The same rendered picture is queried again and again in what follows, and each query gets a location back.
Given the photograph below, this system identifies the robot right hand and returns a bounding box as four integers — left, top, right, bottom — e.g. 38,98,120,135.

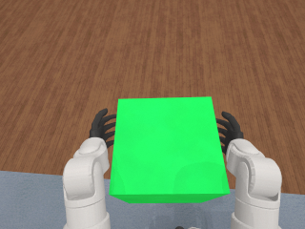
215,111,244,155

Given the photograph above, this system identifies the carton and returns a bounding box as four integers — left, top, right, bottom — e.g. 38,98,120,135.
109,96,230,203

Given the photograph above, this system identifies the robot left hand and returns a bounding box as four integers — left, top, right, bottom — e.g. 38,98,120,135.
89,108,117,148

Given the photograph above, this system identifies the left robot forearm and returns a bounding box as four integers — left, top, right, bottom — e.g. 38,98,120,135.
62,137,111,229

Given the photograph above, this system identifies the right robot forearm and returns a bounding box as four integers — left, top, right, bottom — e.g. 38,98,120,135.
226,138,282,229

